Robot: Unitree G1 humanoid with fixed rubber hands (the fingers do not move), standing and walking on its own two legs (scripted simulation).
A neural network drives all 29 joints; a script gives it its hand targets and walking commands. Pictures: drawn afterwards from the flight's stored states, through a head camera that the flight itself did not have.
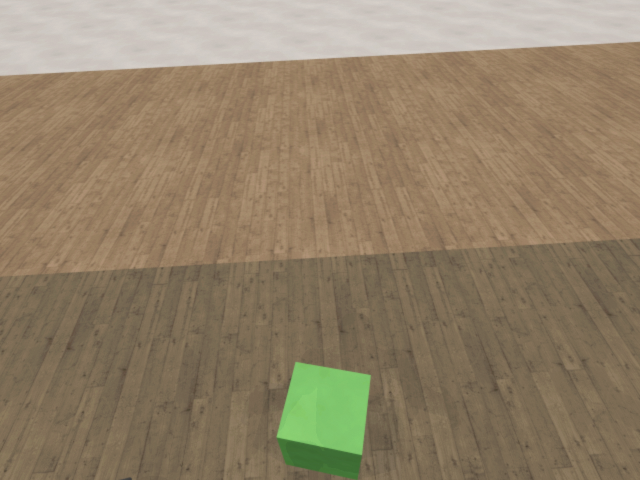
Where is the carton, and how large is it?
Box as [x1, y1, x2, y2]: [277, 362, 370, 479]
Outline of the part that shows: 295,362 277,433 277,439 286,464 357,479 362,450 370,375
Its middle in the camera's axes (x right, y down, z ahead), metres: +0.02 +0.50 +1.08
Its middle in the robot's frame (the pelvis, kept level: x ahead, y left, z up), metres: +0.43 +0.04 -0.66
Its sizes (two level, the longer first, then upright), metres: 0.210 0.200 0.250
